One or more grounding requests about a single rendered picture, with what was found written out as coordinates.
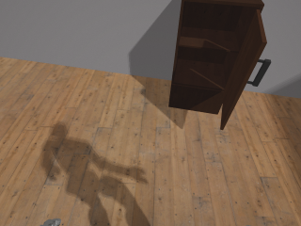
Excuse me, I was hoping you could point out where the cupboard door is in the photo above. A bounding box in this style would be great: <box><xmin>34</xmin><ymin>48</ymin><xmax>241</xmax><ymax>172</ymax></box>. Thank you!
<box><xmin>220</xmin><ymin>9</ymin><xmax>267</xmax><ymax>130</ymax></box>

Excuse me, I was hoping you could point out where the handle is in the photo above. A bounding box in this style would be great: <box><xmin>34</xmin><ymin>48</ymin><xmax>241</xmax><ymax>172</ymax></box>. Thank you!
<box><xmin>247</xmin><ymin>59</ymin><xmax>271</xmax><ymax>87</ymax></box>

